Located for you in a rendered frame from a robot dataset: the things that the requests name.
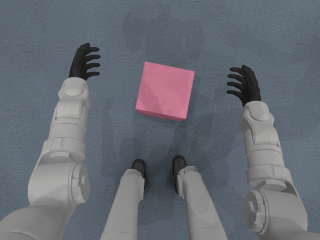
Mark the right robot upper arm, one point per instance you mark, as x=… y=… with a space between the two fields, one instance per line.
x=275 y=215

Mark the robot left hand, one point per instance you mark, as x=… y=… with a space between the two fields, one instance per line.
x=79 y=67

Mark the robot right forearm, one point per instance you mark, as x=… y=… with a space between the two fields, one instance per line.
x=266 y=168

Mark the robot left shin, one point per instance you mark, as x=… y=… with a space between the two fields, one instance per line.
x=131 y=171

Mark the left robot upper arm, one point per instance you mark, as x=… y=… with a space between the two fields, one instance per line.
x=55 y=190

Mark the carton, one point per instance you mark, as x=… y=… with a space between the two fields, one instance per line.
x=164 y=91

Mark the robot right hand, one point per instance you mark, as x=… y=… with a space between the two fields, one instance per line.
x=249 y=88

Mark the robot left forearm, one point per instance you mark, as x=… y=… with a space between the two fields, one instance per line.
x=66 y=140

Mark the right robot thigh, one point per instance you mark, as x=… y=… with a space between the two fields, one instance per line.
x=202 y=218

